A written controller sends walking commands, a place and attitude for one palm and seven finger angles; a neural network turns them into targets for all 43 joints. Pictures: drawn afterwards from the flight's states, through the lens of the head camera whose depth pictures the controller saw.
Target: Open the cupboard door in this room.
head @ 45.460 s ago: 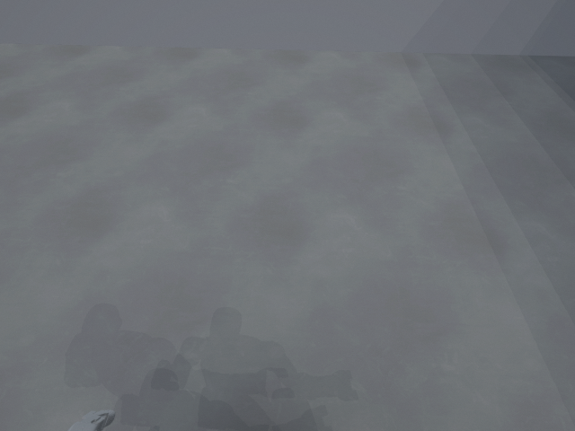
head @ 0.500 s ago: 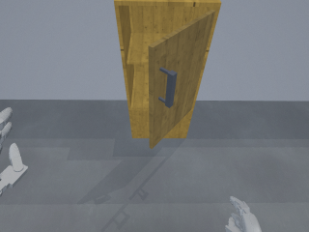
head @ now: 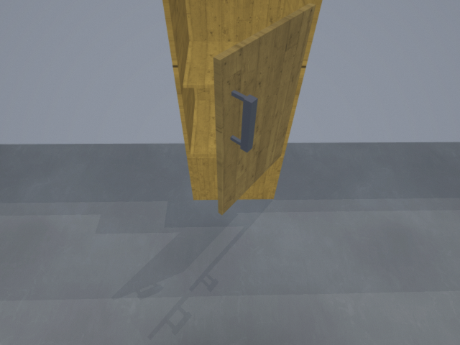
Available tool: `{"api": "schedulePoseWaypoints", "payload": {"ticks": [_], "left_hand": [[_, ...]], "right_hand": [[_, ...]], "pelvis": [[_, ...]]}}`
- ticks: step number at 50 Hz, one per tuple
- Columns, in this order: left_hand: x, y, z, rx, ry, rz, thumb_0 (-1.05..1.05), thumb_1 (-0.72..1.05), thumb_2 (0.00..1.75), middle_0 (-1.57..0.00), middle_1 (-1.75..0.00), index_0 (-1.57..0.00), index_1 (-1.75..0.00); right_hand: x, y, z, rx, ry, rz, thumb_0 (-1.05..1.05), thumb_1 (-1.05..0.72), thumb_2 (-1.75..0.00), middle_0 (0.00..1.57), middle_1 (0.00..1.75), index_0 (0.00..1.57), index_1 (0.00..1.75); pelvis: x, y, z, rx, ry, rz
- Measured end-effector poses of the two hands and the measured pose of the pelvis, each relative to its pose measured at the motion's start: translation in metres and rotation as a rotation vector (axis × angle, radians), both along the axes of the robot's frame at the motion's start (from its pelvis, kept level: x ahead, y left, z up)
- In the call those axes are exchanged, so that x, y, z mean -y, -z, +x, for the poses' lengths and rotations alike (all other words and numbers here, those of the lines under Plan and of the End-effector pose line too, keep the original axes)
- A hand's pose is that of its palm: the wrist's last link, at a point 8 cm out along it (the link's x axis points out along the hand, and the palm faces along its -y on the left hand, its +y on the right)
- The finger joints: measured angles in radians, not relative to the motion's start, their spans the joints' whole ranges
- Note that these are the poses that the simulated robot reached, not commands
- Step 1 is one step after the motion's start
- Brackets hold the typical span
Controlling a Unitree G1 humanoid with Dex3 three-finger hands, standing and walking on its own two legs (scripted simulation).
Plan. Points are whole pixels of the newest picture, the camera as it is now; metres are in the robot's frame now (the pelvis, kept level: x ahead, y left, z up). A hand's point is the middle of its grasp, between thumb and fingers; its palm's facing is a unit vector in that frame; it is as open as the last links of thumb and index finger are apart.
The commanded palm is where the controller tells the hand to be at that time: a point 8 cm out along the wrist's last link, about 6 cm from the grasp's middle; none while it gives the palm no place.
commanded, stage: let the arm hang, fingers relaxed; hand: left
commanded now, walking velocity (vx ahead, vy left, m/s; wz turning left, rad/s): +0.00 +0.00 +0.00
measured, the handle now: (241, 122) +0.60 -0.01 +0.02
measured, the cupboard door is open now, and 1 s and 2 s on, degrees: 49 49 49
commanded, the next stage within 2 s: look to check the result in 0.80 s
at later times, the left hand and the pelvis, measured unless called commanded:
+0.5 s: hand out of the picture +0.00 +0.15 -0.17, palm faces +0.05 -0.98 -0.20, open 7.4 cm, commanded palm none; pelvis +0.01 -0.01 +0.00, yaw +1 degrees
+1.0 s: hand out of the picture +0.02 +0.15 -0.17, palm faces +0.05 -0.98 -0.19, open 7.4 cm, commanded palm none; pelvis +0.02 -0.01 +0.01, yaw +1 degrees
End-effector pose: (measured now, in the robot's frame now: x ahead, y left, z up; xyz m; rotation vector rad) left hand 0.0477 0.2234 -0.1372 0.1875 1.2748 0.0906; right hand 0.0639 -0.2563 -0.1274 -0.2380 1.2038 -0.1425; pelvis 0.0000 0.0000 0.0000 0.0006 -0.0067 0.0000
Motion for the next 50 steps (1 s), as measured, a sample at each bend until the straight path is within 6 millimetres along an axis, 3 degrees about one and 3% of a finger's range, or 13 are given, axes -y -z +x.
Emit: {"api": "schedulePoseWaypoints", "payload": {"ticks": [7, 13, 17, 22, 27, 31, 37, 50], "left_hand": [[0.007, 0.004, -0.081, -0.228, -0.108, -0.008, 0.01, 0.97, 0.90, -0.21, -0.30, -0.20, -0.30], [0.008, -0.004, -0.105, -0.298, -0.140, 0.023, 0.01, 0.94, 0.90, -0.20, -0.30, -0.20, -0.30], [0.010, -0.006, -0.097, -0.275, -0.141, 0.033, 0.01, 0.92, 0.90, -0.20, -0.29, -0.20, -0.30], [0.016, -0.003, -0.072, -0.202, -0.128, 0.026, 0.01, 0.91, 0.90, -0.20, -0.29, -0.19, -0.30], [0.024, 0.000, -0.042, -0.123, -0.111, 0.004, 0.01, 0.91, 0.90, -0.20, -0.29, -0.19, -0.30], [0.020, 0.001, -0.032, -0.102, -0.106, 0.013, 0.02, 0.94, 0.90, -0.20, -0.29, -0.20, -0.30], [0.018, 0.000, -0.027, -0.095, -0.106, 0.012, 0.02, 0.93, 0.90, -0.20, -0.29, -0.20, -0.30], [0.021, 0.000, -0.037, -0.150, -0.116, 0.000, 0.01, 0.91, 0.90, -0.20, -0.29, -0.20, -0.30]], "right_hand": [[-0.013, 0.009, -0.074, -0.268, 0.046, 0.033, 0.01, -0.90, -0.90, 0.20, 0.30, 0.20, 0.30], [-0.033, 0.016, -0.100, -0.339, 0.078, 0.096, 0.01, -0.90, -0.90, 0.20, 0.30, 0.20, 0.30], [-0.044, 0.021, -0.101, -0.329, 0.088, 0.132, 0.00, -0.90, -0.90, 0.20, 0.30, 0.20, 0.30], [-0.051, 0.025, -0.090, -0.289, 0.092, 0.158, 0.00, -0.90, -0.90, 0.20, 0.30, 0.20, 0.30], [-0.052, 0.025, -0.078, -0.248, 0.091, 0.158, 0.00, -0.90, -0.90, 0.20, 0.30, 0.20, 0.30], [-0.047, 0.023, -0.073, -0.235, 0.093, 0.142, 0.01, -0.91, -0.90, 0.20, 0.30, 0.20, 0.30], [-0.039, 0.020, -0.068, -0.236, 0.090, 0.119, 0.00, -0.91, -0.90, 0.20, 0.30, 0.20, 0.30], [-0.032, 0.017, -0.056, -0.243, 0.077, 0.100, 0.00, -0.91, -0.90, 0.20, 0.30, 0.20, 0.30]], "pelvis": [[0.009, -0.004, 0.003, 0.002, -0.015, -0.009], [0.011, -0.005, 0.005, 0.007, -0.016, -0.007], [0.012, -0.005, 0.006, 0.012, -0.013, -0.004], [0.013, -0.005, 0.008, 0.016, -0.010, -0.001], [0.014, -0.005, 0.010, 0.017, -0.009, 0.000], [0.015, -0.005, 0.013, 0.019, -0.008, 0.001], [0.015, -0.006, 0.016, 0.020, -0.009, 0.002], [0.014, -0.008, 0.022, 0.016, -0.011, 0.001]]}}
